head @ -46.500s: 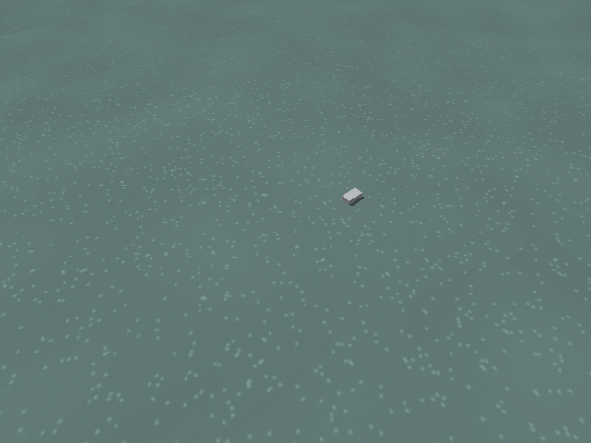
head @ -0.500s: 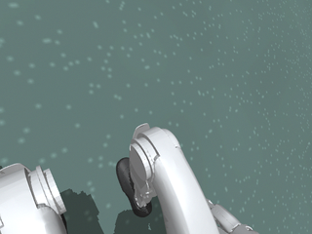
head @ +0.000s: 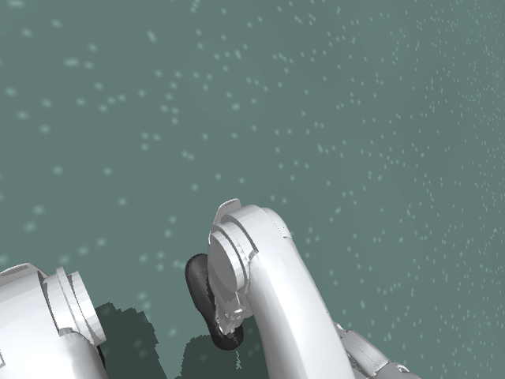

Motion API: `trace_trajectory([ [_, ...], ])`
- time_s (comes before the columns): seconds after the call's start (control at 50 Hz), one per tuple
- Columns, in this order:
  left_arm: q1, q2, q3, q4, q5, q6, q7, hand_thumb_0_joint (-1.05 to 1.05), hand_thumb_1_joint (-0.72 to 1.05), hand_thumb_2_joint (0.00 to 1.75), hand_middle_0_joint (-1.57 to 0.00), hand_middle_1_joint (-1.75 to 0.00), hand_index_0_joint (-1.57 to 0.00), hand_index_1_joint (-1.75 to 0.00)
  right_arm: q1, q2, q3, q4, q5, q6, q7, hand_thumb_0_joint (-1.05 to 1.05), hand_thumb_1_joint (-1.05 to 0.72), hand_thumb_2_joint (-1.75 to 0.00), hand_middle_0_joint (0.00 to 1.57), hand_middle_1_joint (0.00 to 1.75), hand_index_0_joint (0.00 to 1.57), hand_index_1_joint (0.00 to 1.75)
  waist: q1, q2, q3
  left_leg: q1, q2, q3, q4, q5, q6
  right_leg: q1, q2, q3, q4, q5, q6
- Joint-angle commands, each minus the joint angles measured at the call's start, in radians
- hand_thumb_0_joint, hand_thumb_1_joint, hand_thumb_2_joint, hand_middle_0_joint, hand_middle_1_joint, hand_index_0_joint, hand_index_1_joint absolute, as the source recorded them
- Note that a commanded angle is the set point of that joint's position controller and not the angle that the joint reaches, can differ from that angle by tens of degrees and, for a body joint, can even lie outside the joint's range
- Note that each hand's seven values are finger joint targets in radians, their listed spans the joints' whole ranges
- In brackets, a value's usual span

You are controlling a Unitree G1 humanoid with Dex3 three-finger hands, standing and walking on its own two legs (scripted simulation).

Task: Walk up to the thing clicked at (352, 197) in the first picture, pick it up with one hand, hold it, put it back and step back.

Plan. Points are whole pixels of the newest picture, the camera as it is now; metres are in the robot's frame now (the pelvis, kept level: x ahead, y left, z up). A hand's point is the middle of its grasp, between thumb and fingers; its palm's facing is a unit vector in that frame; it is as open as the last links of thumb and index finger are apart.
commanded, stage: open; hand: left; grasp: from above
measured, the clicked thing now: out of the picture +0.45 +0.36 -0.29
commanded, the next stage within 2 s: withdraw in 0.36 s
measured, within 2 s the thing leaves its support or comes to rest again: neither
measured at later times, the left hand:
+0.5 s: hand out of the picture +0.44 +0.36 -0.26, palm faces -0.44 -0.16 -0.89, open 13.5 cm
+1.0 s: hand out of the picture +0.43 +0.39 -0.10, palm faces -0.43 -0.11 -0.90, open 14.0 cm
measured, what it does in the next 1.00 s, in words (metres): stands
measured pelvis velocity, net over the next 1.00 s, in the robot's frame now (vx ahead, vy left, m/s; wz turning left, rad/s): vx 0.00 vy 0.00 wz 0.08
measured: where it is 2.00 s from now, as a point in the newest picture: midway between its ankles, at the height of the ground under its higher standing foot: (162, 353)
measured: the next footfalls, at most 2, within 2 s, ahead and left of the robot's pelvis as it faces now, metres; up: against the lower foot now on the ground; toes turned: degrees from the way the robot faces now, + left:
none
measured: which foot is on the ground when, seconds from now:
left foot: down 0.00-1.00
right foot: down 0.00-1.00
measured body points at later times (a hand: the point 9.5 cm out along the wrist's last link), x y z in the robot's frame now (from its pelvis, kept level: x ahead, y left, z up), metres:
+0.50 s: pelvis +0.00 +0.00 +0.00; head +0.28 +0.15 +0.32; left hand +0.46 +0.36 -0.21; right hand +0.07 -0.25 -0.05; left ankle +0.06 +0.13 -0.27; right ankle +0.12 -0.12 -0.27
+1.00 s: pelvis +0.00 +0.00 +0.04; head +0.22 +0.11 +0.41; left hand +0.45 +0.40 -0.05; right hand +0.12 -0.25 -0.06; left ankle +0.06 +0.13 -0.27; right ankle +0.12 -0.12 -0.27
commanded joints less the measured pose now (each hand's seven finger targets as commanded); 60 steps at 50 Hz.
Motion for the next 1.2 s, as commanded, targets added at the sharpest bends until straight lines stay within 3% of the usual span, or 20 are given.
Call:
trace_trajectory([
  [0.0, -0.218, 0.218, 0.008, -0.100, -0.022, -0.003, 0.033, 0.00, -0.22, 0.72, -0.30, -0.80, -0.32, -0.78, 0.199, -0.337, -0.107, 0.022, 0.005, 0.009, -0.009, 0.00, -0.89, -0.90, 0.20, 0.30, 0.20, 0.30, -0.043, 0.572, -0.628, 0.492, 0.046, 0.102, -0.275, 0.269, 0.010, 0.359, 0.031, -0.101, -0.187, 0.280, -0.081],
  [0.06, -0.211, 0.227, 0.002, -0.092, -0.016, -0.002, 0.028, 0.00, -0.28, 0.77, -0.26, -0.84, -0.27, -0.83, 0.196, -0.340, -0.102, 0.012, 0.003, 0.011, -0.011, 0.00, -0.89, -0.90, 0.20, 0.30, 0.20, 0.30, -0.051, 0.563, -0.636, 0.497, 0.044, 0.105, -0.272, 0.265, 0.013, 0.376, 0.031, -0.098, -0.192, 0.282, -0.082],
  [0.08, -0.275, 0.233, 0.002, -0.169, -0.030, -0.016, 0.029, 0.00, -0.28, 0.77, -0.25, -0.85, -0.27, -0.83, 0.190, -0.341, -0.103, 0.010, 0.007, 0.009, -0.011, 0.00, -0.89, -0.90, 0.20, 0.30, 0.20, 0.30, -0.043, 0.582, -0.651, 0.500, 0.044, 0.097, -0.278, 0.257, 0.008, 0.356, 0.026, -0.102, -0.182, 0.271, -0.084],
  [0.1, -0.220, 0.234, 0.003, -0.093, -0.016, -0.008, 0.028, 0.00, -0.29, 0.78, -0.24, -0.87, -0.26, -0.85, 0.185, -0.343, -0.105, 0.013, 0.009, 0.010, -0.012, 0.00, -0.89, -0.90, 0.20, 0.30, 0.20, 0.30, -0.043, 0.582, -0.628, 0.510, 0.047, 0.092, -0.283, 0.248, 0.006, 0.345, 0.025, -0.101, -0.181, 0.260, -0.087],
  [0.26, -0.213, 0.229, -0.003, -0.085, 0.000, -0.011, 0.036, 0.00, -0.38, 0.86, -0.15, -0.95, -0.17, -0.93, 0.189, -0.340, -0.102, 0.013, 0.005, 0.005, -0.011, 0.00, -0.88, -0.90, 0.20, 0.30, 0.20, 0.30, -0.052, 0.570, -0.604, 0.502, 0.046, 0.101, -0.280, 0.229, 0.009, 0.342, 0.028, -0.099, -0.192, 0.252, -0.082],
  [0.28, -0.256, 0.243, 0.005, -0.149, -0.010, -0.019, 0.043, 0.00, -0.38, 0.86, -0.15, -0.95, -0.17, -0.93, 0.192, -0.341, -0.102, 0.014, 0.004, 0.006, -0.012, 0.00, -0.88, -0.90, 0.20, 0.30, 0.20, 0.30, -0.044, 0.591, -0.638, 0.507, 0.046, 0.100, -0.283, 0.243, 0.006, 0.354, 0.030, -0.103, -0.190, 0.261, -0.082],
  [0.3, -0.266, 0.226, -0.015, -0.154, -0.004, -0.017, 0.039, 0.00, -0.40, 0.87, -0.13, -0.96, -0.15, -0.94, 0.186, -0.339, -0.103, 0.011, 0.011, 0.002, -0.010, 0.00, -0.88, -0.89, 0.20, 0.30, 0.20, 0.30, -0.045, 0.594, -0.637, 0.529, 0.048, 0.095, -0.276, 0.261, 0.005, 0.337, 0.025, -0.101, -0.181, 0.277, -0.084],
  [0.32, -0.208, 0.244, 0.010, -0.093, -0.008, -0.010, 0.047, 0.00, -0.41, 0.88, -0.14, -0.96, -0.15, -0.95, 0.185, -0.342, -0.103, 0.012, 0.004, 0.005, -0.014, 0.00, -0.88, -0.90, 0.20, 0.30, 0.20, 0.30, -0.042, 0.575, -0.647, 0.522, 0.049, 0.097, -0.283, 0.253, 0.007, 0.366, 0.031, -0.103, -0.194, 0.268, -0.082],
  [0.34, -0.274, 0.232, -0.004, -0.174, -0.006, -0.016, 0.045, 0.00, -0.41, 0.88, -0.12, -0.98, -0.14, -0.96, 0.195, -0.346, -0.106, 0.008, 0.008, 0.000, -0.010, 0.00, -0.88, -0.90, 0.20, 0.30, 0.20, 0.30, -0.046, 0.608, -0.649, 0.531, 0.046, 0.096, -0.283, 0.275, 0.002, 0.340, 0.024, -0.106, -0.177, 0.286, -0.082],
  [0.38, -0.209, 0.220, -0.002, -0.086, -0.007, -0.003, 0.044, 0.00, -0.44, 0.91, -0.11, -0.99, -0.12, -0.98, 0.199, -0.344, -0.106, 0.023, 0.006, 0.000, -0.008, 0.00, -0.88, -0.90, 0.20, 0.30, 0.20, 0.30, -0.046, 0.580, -0.621, 0.525, 0.049, 0.091, -0.284, 0.267, 0.002, 0.333, 0.026, -0.108, -0.177, 0.278, -0.082],
  [0.46, -0.224, 0.233, -0.002, -0.126, -0.015, 0.005, 0.043, 0.00, -0.48, 0.96, -0.08, -1.00, -0.10, -0.98, 0.189, -0.340, -0.108, 0.005, 0.009, 0.003, -0.010, 0.00, -0.90, -0.90, 0.20, 0.30, 0.20, 0.30, -0.031, 0.591, -0.661, 0.533, 0.049, 0.096, -0.291, 0.282, 0.004, 0.367, 0.030, -0.099, -0.190, 0.290, -0.085],
  [0.6, -0.237, 0.294, 0.052, -0.315, -0.024, 0.015, 0.005, 0.00, -0.48, 0.95, -0.11, -0.95, -0.11, -0.95, 0.188, -0.329, -0.128, -0.003, 0.022, 0.016, -0.010, 0.00, -0.90, -0.90, 0.20, 0.30, 0.20, 0.30, 0.020, 0.703, -0.804, 0.602, 0.042, 0.116, -0.295, 0.363, -0.004, 0.399, 0.023, -0.090, -0.179, 0.338, -0.092],
  [0.74, -0.165, 0.206, 0.062, -0.539, -0.068, 0.073, -0.109, 0.00, -0.51, 0.98, -0.08, -0.98, -0.08, -0.98, 0.205, -0.286, -0.214, -0.004, 0.060, 0.060, 0.004, 0.00, -0.90, -0.90, 0.20, 0.30, 0.20, 0.30, 0.107, 0.742, -0.907, 0.592, 0.029, 0.162, -0.332, 0.322, 0.003, 0.358, 0.016, -0.046, -0.215, 0.294, -0.103],
  [0.78, -0.136, 0.120, 0.033, -0.569, -0.096, 0.096, -0.159, 0.00, -0.51, 0.99, -0.08, -0.98, -0.08, -0.98, 0.226, -0.263, -0.241, -0.001, 0.083, 0.078, 0.010, 0.00, -0.90, -0.90, 0.20, 0.30, 0.20, 0.30, 0.116, 0.693, -0.909, 0.567, 0.025, 0.169, -0.349, 0.307, 0.010, 0.349, 0.012, -0.032, -0.231, 0.285, -0.102],
  [0.86, -0.136, -0.055, -0.064, -0.570, -0.153, 0.128, -0.290, 0.00, -0.50, 0.99, -0.07, -0.99, -0.07, -0.99, 0.279, -0.255, -0.292, 0.000, 0.123, 0.126, 0.001, 0.00, -0.89, -0.90, 0.20, 0.30, 0.20, 0.30, 0.066, 0.531, -0.820, 0.510, 0.015, 0.157, -0.419, 0.217, 0.023, 0.343, 0.006, -0.027, -0.297, 0.220, -0.101],
  [0.94, -0.124, -0.113, -0.111, -0.589, -0.181, 0.134, -0.403, 0.00, -0.50, 1.00, -0.08, -0.99, -0.08, -0.99, 0.295, -0.256, -0.314, -0.009, 0.151, 0.177, -0.036, 0.00, -0.89, -0.90, 0.20, 0.30, 0.20, 0.30, 0.083, 0.431, -0.769, 0.495, 0.002, 0.157, -0.458, 0.180, 0.028, 0.345, -0.008, -0.005, -0.344, 0.173, -0.111],
  [1.0, -0.124, -0.086, -0.099, -0.613, -0.175, 0.115, -0.443, 0.00, -0.48, 0.99, -0.08, -0.99, -0.08, -0.99, 0.299, -0.243, -0.313, -0.015, 0.162, 0.204, -0.066, 0.00, -0.89, -0.90, 0.20, 0.30, 0.20, 0.30, 0.099, 0.388, -0.750, 0.493, -0.008, 0.165, -0.465, 0.186, 0.028, 0.359, -0.015, 0.009, -0.362, 0.159, -0.113],
  [1.06, -0.163, -0.048, -0.072, -0.621, -0.160, 0.070, -0.440, 0.00, -0.47, 0.98, -0.10, -0.97, -0.10, -0.97, 0.286, -0.229, -0.298, -0.028, 0.164, 0.220, -0.090, 0.00, -0.89, -0.90, 0.20, 0.30, 0.20, 0.30, 0.098, 0.359, -0.753, 0.473, -0.016, 0.173, -0.445, 0.192, 0.033, 0.357, -0.022, 0.018, -0.365, 0.151, -0.113],
  [1.1, -0.193, 0.016, -0.041, -0.603, -0.132, 0.031, -0.419, 0.00, -0.47, 0.98, -0.11, -0.96, -0.11, -0.97, 0.269, -0.216, -0.282, -0.027, 0.156, 0.226, -0.102, 0.00, -0.89, -0.90, 0.20, 0.30, 0.20, 0.30, 0.108, 0.350, -0.768, 0.440, -0.016, 0.194, -0.417, 0.185, 0.039, 0.373, -0.016, 0.033, -0.363, 0.136, -0.110],
  [1.18, -0.213, 0.060, -0.013, -0.495, -0.069, -0.037, -0.347, 0.00, -0.49, 0.99, -0.08, -0.99, -0.08, -0.98, 0.237, -0.204, -0.246, -0.013, 0.131, 0.230, -0.113, 0.00, -0.89, -0.90, 0.20, 0.30, 0.20, 0.30, 0.105, 0.423, -0.750, 0.450, -0.016, 0.201, -0.406, 0.153, 0.036, 0.325, -0.014, 0.035, -0.328, 0.101, -0.112],
])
